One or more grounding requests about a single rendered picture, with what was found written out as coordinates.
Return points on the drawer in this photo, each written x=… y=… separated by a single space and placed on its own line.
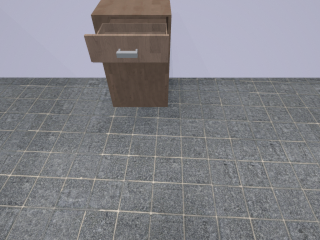
x=150 y=39

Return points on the cabinet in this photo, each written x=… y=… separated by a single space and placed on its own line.
x=136 y=84

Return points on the handle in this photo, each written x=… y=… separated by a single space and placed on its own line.
x=127 y=54

